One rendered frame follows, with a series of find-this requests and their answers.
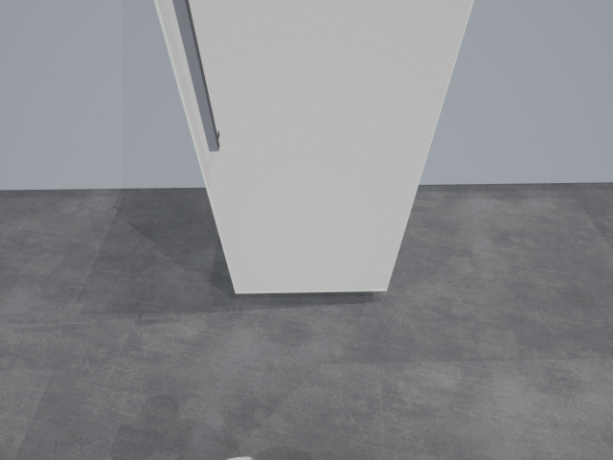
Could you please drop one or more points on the fridge door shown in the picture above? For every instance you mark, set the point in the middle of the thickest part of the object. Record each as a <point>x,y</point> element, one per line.
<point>325,111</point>

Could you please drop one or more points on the handle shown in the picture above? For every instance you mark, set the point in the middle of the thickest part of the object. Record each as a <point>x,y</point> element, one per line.
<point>186,27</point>

